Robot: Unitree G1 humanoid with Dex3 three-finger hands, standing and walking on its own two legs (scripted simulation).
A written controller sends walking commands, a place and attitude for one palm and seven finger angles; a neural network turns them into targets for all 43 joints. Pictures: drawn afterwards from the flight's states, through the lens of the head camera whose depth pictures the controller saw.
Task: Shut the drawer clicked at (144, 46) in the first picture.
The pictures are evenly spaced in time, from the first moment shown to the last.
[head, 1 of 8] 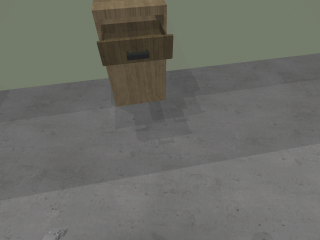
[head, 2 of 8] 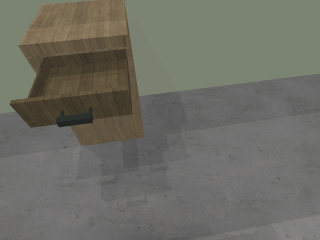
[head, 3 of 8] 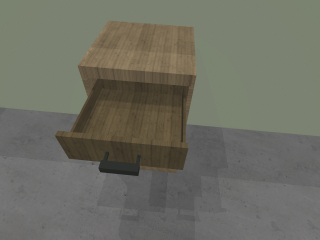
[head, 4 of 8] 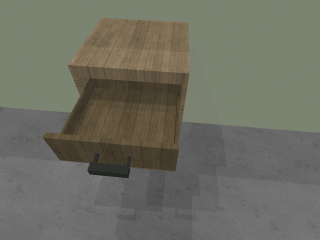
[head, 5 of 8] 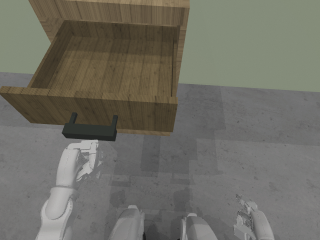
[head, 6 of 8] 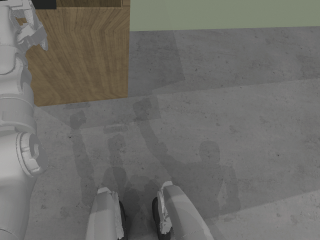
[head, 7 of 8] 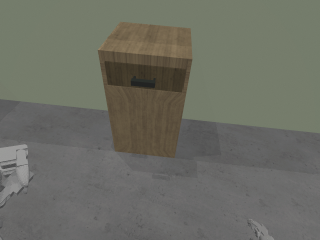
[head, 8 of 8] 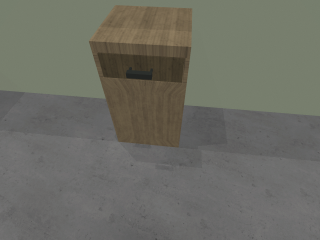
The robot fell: no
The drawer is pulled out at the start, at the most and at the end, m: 0.30 0.30 0.00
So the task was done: yes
